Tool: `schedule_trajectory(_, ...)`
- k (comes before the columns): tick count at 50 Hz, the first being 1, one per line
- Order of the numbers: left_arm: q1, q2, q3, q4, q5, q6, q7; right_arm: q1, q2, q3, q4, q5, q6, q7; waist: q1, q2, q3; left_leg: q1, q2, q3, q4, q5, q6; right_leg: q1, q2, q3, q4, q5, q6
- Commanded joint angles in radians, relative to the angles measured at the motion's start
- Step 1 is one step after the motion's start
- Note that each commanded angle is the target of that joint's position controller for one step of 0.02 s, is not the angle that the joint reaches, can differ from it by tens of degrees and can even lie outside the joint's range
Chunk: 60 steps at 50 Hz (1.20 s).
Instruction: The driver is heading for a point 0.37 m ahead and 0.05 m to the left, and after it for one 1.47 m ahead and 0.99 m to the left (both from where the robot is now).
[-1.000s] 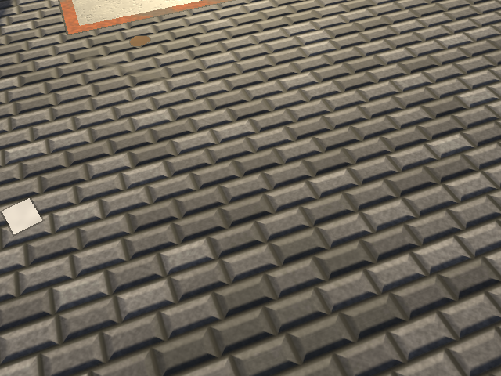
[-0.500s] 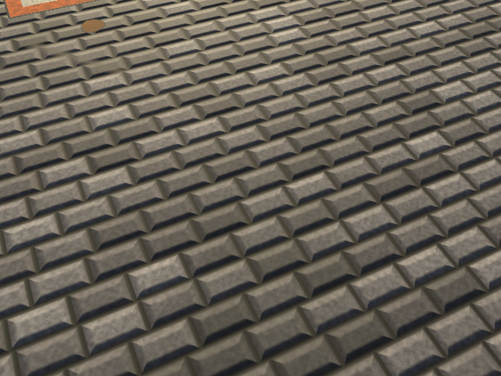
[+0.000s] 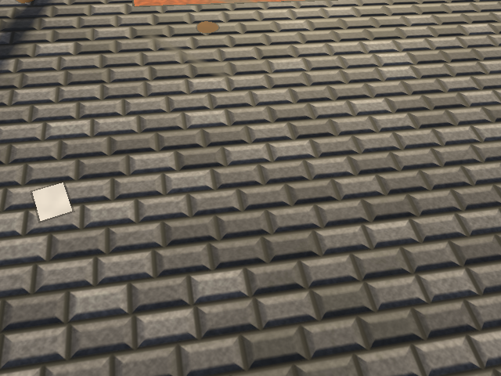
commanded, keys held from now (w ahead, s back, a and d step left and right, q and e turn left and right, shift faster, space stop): q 0.04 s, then w+q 0.46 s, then w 0.04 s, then no key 0.46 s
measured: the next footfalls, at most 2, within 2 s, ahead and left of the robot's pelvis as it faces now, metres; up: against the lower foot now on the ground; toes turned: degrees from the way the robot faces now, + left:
right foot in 0.46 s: +0.22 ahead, -0.12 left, +0.00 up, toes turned +20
left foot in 0.86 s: +0.35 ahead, +0.20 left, +0.00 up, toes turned +21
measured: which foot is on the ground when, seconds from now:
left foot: down 0.00-0.46, up 0.48-0.84, down 0.86-1.00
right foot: up 0.00-0.44, down 0.46-0.86, up 0.88-1.00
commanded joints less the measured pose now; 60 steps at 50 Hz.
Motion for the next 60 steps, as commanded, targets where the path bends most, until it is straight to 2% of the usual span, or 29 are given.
schedule_trajectory(1, -0.109, 0.105, 0.031, -0.109, 0.001, -0.008, 0.008, 0.039, -0.249, -0.056, -0.084, -0.042, -0.050, 0.000, -0.014, 0.235, -0.041, 0.103, 0.307, -0.506, -0.410, 0.263, 0.262, -0.280, 0.072, 0.182, 0.434, -0.229, 0.007)
schedule_trajectory(3, -0.034, 0.121, 0.046, -0.061, 0.004, -0.009, 0.013, -0.023, -0.185, -0.046, -0.093, 0.007, -0.070, -0.007, 0.029, 0.137, -0.078, 0.156, 0.214, -0.401, -0.394, 0.059, 0.156, -0.291, 0.039, 0.205, 0.428, -0.051, -0.005)
schedule_trajectory(4, -0.026, 0.122, 0.049, -0.053, 0.008, -0.016, 0.008, -0.012, -0.161, -0.038, -0.089, 0.023, -0.073, -0.011, 0.025, 0.139, -0.086, 0.181, 0.195, -0.402, -0.416, -0.084, 0.146, -0.303, 0.034, 0.202, 0.419, 0.022, -0.002)
schedule_trajectory(6, -0.054, 0.111, 0.049, -0.061, -0.006, -0.039, -0.008, 0.035, -0.136, -0.028, -0.083, 0.020, -0.080, -0.020, 0.012, 0.159, -0.080, 0.241, 0.185, -0.435, -0.464, -0.205, 0.147, -0.335, 0.038, 0.207, 0.352, 0.113, 0.000)
schedule_trajectory(10, -0.115, 0.089, 0.041, -0.065, -0.006, -0.085, -0.028, 0.092, -0.162, -0.038, -0.075, 0.019, -0.094, -0.033, -0.020, 0.150, -0.069, 0.324, 0.170, -0.416, -0.474, -0.100, 0.148, -0.316, 0.053, 0.219, 0.098, 0.195, 0.020)
schedule_trajectory(17, -0.140, 0.087, 0.024, -0.075, -0.023, -0.129, -0.058, 0.096, -0.193, -0.052, -0.083, 0.031, -0.086, -0.019, -0.041, 0.168, -0.037, 0.185, 0.140, -0.450, -0.435, -0.112, 0.170, -0.121, 0.085, 0.207, -0.146, 0.164, 0.031)
schedule_trajectory(20, -0.089, 0.114, 0.029, -0.066, -0.032, -0.149, -0.063, 0.078, -0.178, -0.047, -0.092, 0.030, -0.080, -0.012, -0.012, 0.175, -0.050, 0.139, 0.127, -0.500, -0.393, -0.113, 0.157, 0.017, 0.092, 0.206, -0.218, 0.174, 0.006)
schedule_trajectory(22, 0.021, 0.129, 0.039, -0.033, -0.029, -0.159, -0.057, 0.051, -0.133, -0.032, -0.104, 0.029, -0.076, -0.011, 0.054, 0.154, -0.074, 0.049, 0.068, -0.481, -0.297, -0.119, 0.116, 0.215, 0.078, 0.189, -0.306, 0.223, -0.022)
schedule_trajectory(23, 0.137, 0.163, 0.051, -0.007, -0.021, -0.161, -0.049, 0.035, -0.080, -0.015, -0.115, 0.024, -0.079, -0.010, 0.106, 0.107, -0.123, -0.074, 0.019, -0.423, -0.146, -0.167, 0.073, 0.399, -0.017, 0.270, -0.311, 0.183, -0.057)
schedule_trajectory(24, 0.260, 0.227, 0.061, 0.009, 0.000, -0.155, -0.038, 0.053, -0.003, 0.006, -0.133, 0.017, -0.084, -0.007, 0.124, -0.101, -0.199, -0.266, -0.101, -0.251, 0.189, -0.270, 0.000, 0.599, -0.218, 0.532, -0.374, -0.024, -0.138)
schedule_trajectory(25, 0.283, 0.284, 0.073, 0.031, 0.007, -0.150, -0.051, 0.072, -0.062, -0.005, -0.184, 0.046, -0.098, -0.010, 0.091, -0.253, -0.154, -0.481, -0.101, -0.201, 0.373, -0.301, -0.007, 0.591, -0.359, 0.860, -0.466, -0.290, -0.249)
schedule_trajectory(26, 0.225, 0.201, 0.053, 0.008, -0.005, -0.151, -0.054, 0.068, -0.135, -0.020, -0.157, 0.049, -0.102, -0.011, 0.088, -0.158, -0.065, -0.531, -0.030, -0.217, 0.472, -0.220, -0.015, 0.528, -0.330, 0.804, -0.482, -0.351, -0.250)
schedule_trajectory(27, 0.194, 0.140, 0.037, 0.000, -0.010, -0.149, -0.053, 0.050, -0.145, -0.026, -0.140, 0.041, -0.102, -0.008, 0.086, -0.131, -0.011, -0.537, -0.015, -0.206, 0.496, -0.128, -0.020, 0.483, -0.266, 0.680, -0.483, -0.260, -0.215)
schedule_trajectory(29, 0.145, 0.092, 0.016, -0.003, 0.005, -0.140, -0.049, 0.016, -0.114, -0.024, -0.138, 0.027, -0.105, -0.004, 0.063, -0.090, 0.025, -0.484, 0.007, -0.195, 0.472, -0.022, -0.035, 0.392, -0.198, 0.493, -0.479, 0.127, -0.194)
schedule_trajectory(32, 0.142, 0.109, 0.014, 0.015, 0.006, -0.134, -0.041, -0.007, -0.058, -0.009, -0.163, 0.014, -0.108, 0.005, 0.042, -0.102, -0.022, -0.384, -0.002, -0.118, 0.360, 0.027, -0.076, 0.334, -0.148, 0.289, -0.438, 0.738, -0.206)
schedule_trajectory(35, 0.137, 0.137, 0.014, 0.029, -0.008, -0.115, -0.028, -0.069, -0.004, 0.017, -0.192, 0.011, -0.107, 0.016, 0.052, -0.100, -0.059, -0.242, 0.002, -0.038, 0.129, 0.165, -0.090, 0.281, -0.108, 0.176, -0.433, 0.857, -0.196)
schedule_trajectory(39, 0.187, 0.169, 0.016, 0.056, -0.024, -0.100, -0.028, -0.119, -0.038, 0.007, -0.209, 0.013, -0.103, 0.032, 0.063, -0.106, -0.086, -0.099, -0.028, -0.026, -0.056, 0.270, -0.054, 0.311, -0.134, 0.180, -0.384, 0.819, -0.175)
schedule_trajectory(42, 0.181, 0.157, 0.010, 0.064, -0.033, -0.099, -0.031, 0.001, -0.102, -0.025, -0.170, -0.002, -0.102, 0.024, -0.021, -0.057, -0.145, 0.141, -0.059, -0.017, -0.226, 0.419, 0.025, 0.297, -0.094, 0.163, -0.186, 0.824, -0.121)
schedule_trajectory(43, 0.210, 0.122, -0.005, 0.055, -0.009, -0.105, -0.034, 0.064, -0.164, -0.040, -0.164, -0.012, -0.098, 0.011, -0.038, 0.025, -0.222, 0.329, 0.054, -0.115, -0.187, 0.784, 0.071, 0.192, -0.039, 0.126, -0.029, 0.625, -0.072)
schedule_trajectory(44, 0.328, 0.037, -0.042, 0.053, 0.022, -0.109, -0.044, 0.095, -0.191, -0.031, -0.175, -0.044, -0.087, 0.002, 0.002, 0.241, -0.374, 0.602, 0.333, -0.418, -0.128, 1.147, 0.262, -0.040, 0.057, 0.114, 0.288, -0.022, -0.002)
schedule_trajectory(45, 0.354, 0.068, -0.038, 0.085, 0.004, -0.094, -0.053, 0.101, -0.090, -0.003, -0.160, -0.023, -0.082, 0.014, -0.006, 0.241, -0.484, 0.562, 0.377, -0.512, -0.174, 1.044, 0.329, -0.030, 0.053, 0.224, 0.397, -0.329, 0.016)
schedule_trajectory(46, 0.296, 0.130, -0.020, 0.073, -0.019, -0.076, -0.053, 0.031, -0.066, 0.006, -0.165, -0.005, -0.079, 0.024, -0.002, 0.171, -0.358, 0.451, 0.313, -0.435, -0.213, 0.856, 0.281, -0.077, 0.020, 0.229, 0.443, -0.323, 0.024)
schedule_trajectory(48, 0.214, 0.108, -0.020, 0.062, -0.017, -0.043, -0.033, -0.092, -0.059, 0.011, -0.163, 0.001, -0.081, 0.030, 0.029, 0.102, -0.186, 0.247, 0.229, -0.325, -0.284, 0.604, 0.196, -0.102, -0.014, 0.206, 0.357, -0.255, 0.035)
schedule_trajectory(51, 0.258, 0.074, -0.025, 0.081, 0.000, -0.010, -0.008, -0.169, -0.087, -0.004, -0.149, -0.020, -0.077, 0.024, 0.077, 0.153, -0.144, 0.026, 0.158, -0.225, -0.351, 0.429, 0.169, 0.086, 0.008, 0.158, 0.179, -0.123, 0.057)
schedule_trajectory(54, 0.247, 0.061, -0.029, 0.084, 0.007, -0.006, -0.006, -0.184, -0.062, 0.003, -0.126, -0.016, -0.076, 0.016, 0.073, 0.157, -0.161, -0.012, 0.145, -0.205, -0.361, 0.233, 0.159, 0.184, 0.014, 0.147, 0.018, 0.050, 0.040)
schedule_trajectory(56, 0.241, 0.053, -0.030, 0.085, 0.021, -0.008, -0.012, -0.190, -0.043, 0.011, -0.104, -0.007, -0.071, 0.013, 0.086, 0.142, -0.143, -0.070, 0.110, -0.185, -0.355, -0.013, 0.109, 0.276, 0.031, 0.127, -0.118, 0.187, 0.011)
schedule_trajectory(58, 0.198, 0.097, -0.028, 0.054, 0.037, -0.013, -0.013, -0.127, -0.013, 0.022, -0.060, -0.017, -0.070, 0.013, 0.059, 0.065, -0.057, -0.118, 0.038, -0.151, -0.311, -0.206, 0.008, 0.264, -0.048, 0.226, -0.256, 0.203, -0.043)
schedule_trajectory(59, 0.145, 0.157, -0.015, 0.055, 0.017, -0.015, -0.007, -0.087, -0.012, 0.019, -0.063, -0.015, -0.067, 0.013, -0.003, -0.075, -0.015, -0.034, -0.020, -0.089, -0.288, -0.130, -0.031, 0.106, -0.070, 0.245, -0.285, 0.000, -0.084)
schedule_trajectory(60, 0.109, 0.114, -0.024, 0.051, 0.017, -0.023, -0.009, -0.120, -0.021, 0.019, -0.056, -0.018, -0.065, 0.006, 0.014, -0.106, 0.004, 0.073, -0.032, -0.070, -0.237, -0.036, -0.048, -0.003, -0.049, 0.250, -0.336, -0.157, -0.083)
